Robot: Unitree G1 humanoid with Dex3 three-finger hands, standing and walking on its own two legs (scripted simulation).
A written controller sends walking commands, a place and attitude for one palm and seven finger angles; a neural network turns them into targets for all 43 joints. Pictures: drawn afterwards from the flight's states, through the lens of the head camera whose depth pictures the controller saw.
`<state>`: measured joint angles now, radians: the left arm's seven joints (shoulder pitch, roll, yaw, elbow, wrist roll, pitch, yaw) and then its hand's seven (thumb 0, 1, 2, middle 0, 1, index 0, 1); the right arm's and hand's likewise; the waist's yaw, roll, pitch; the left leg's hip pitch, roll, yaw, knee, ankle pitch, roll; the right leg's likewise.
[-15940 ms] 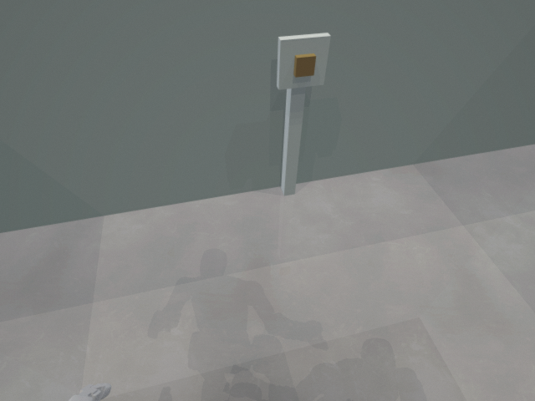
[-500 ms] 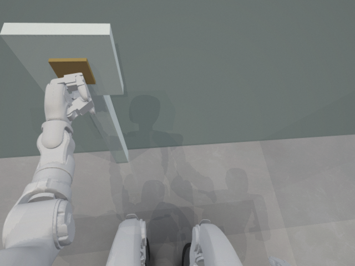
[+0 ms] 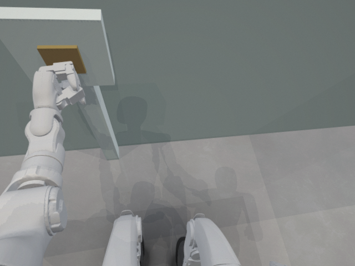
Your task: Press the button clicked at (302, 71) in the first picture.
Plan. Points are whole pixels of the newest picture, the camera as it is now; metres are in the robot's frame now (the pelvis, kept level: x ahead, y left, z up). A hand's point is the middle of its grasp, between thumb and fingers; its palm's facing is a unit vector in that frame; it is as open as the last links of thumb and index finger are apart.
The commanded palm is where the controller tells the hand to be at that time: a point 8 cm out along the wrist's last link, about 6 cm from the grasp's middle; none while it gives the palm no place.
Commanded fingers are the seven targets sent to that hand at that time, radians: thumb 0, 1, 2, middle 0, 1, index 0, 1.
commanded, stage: pull the fist back off the button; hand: left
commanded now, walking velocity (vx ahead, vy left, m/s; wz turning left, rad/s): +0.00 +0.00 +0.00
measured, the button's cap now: (64, 56) +0.54 +0.23 +0.08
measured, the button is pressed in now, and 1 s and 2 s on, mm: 13 0 0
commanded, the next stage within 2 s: draw the hand back to the body in 0.88 s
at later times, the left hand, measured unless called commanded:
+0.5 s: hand (87, 101) +0.45 +0.18 +0.05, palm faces +0.09 -1.00 -0.02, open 3.0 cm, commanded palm +0.41 +0.23 +0.05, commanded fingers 0.00 0.90 0.90 -1.30 -1.50 -1.30 -1.50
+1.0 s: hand (86, 128) +0.39 +0.17 +0.05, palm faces +0.09 -1.00 -0.02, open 3.1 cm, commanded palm +0.36 +0.23 +0.06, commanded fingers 0.00 0.90 0.90 -1.30 -1.50 -1.30 -1.50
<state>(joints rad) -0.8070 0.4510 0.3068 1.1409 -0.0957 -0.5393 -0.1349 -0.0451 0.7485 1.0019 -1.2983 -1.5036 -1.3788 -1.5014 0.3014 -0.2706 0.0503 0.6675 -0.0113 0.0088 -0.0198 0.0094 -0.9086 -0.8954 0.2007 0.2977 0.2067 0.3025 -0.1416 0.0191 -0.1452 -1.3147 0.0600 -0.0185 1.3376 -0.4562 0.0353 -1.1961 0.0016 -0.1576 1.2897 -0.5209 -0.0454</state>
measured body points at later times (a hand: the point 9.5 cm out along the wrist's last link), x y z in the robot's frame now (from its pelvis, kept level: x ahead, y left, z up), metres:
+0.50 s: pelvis +0.04 +0.01 +0.03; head +0.16 +0.03 +0.46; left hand +0.44 +0.23 +0.05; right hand +0.13 -0.25 -0.09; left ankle +0.08 +0.10 -0.60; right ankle +0.05 -0.10 -0.60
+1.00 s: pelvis +0.05 -0.01 +0.02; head +0.16 +0.01 +0.46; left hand +0.38 +0.23 +0.05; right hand +0.23 -0.25 -0.08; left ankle +0.08 +0.10 -0.60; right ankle +0.05 -0.10 -0.60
